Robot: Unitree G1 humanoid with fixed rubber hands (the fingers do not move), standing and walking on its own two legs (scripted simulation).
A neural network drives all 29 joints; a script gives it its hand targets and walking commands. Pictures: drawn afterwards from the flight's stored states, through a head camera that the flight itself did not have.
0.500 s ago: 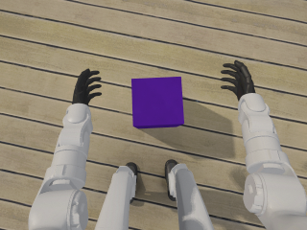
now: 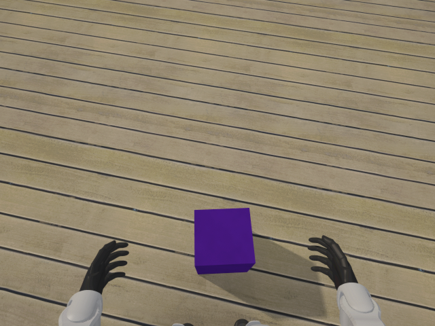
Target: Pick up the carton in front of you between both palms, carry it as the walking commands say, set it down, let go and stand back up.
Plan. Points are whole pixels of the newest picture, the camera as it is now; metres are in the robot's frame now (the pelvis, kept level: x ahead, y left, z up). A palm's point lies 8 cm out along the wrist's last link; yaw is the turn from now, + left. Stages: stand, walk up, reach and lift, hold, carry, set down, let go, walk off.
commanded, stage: let go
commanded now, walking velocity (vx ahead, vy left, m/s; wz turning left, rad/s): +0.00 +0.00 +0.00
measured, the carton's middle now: (222, 242) +0.40 -0.03 -0.64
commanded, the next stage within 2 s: stand in 0.56 s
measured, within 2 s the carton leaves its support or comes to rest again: neither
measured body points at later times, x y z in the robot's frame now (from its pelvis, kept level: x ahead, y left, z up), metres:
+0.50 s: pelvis -0.01 +0.01 +0.01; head +0.00 +0.01 +0.46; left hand +0.17 +0.24 -0.06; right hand +0.17 -0.23 -0.06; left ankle -0.03 +0.12 -0.73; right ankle -0.01 -0.11 -0.73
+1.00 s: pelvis +0.01 +0.00 +0.01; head +0.01 +0.01 +0.46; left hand +0.14 +0.30 -0.09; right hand +0.15 -0.29 -0.08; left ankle -0.03 +0.12 -0.73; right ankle -0.01 -0.11 -0.73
